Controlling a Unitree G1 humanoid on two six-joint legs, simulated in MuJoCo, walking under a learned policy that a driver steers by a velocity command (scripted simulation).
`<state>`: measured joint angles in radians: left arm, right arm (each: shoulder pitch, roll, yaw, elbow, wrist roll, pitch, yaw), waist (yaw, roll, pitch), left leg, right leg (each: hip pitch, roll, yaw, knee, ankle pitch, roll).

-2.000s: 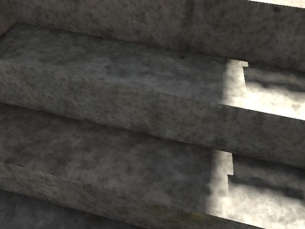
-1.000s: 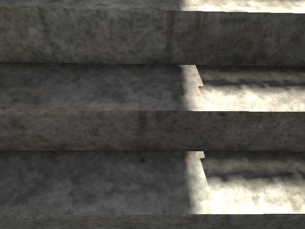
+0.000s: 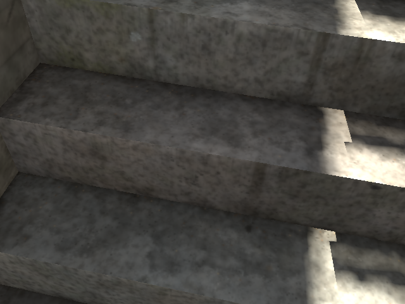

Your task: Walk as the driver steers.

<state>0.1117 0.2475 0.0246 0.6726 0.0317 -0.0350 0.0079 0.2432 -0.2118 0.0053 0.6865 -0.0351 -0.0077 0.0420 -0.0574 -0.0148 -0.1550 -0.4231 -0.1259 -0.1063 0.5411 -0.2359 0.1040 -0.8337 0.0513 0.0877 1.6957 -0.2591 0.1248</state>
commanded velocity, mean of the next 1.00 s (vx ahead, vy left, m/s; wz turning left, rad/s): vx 0.11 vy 0.00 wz -0.25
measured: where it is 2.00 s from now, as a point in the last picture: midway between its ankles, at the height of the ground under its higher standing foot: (251, 239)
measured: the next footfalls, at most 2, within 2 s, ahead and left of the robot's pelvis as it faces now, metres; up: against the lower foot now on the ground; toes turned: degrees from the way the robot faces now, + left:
right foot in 0.18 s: +0.02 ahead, -0.14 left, +0.00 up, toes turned +1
right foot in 1.08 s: +0.20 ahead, -0.23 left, +0.21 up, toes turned -25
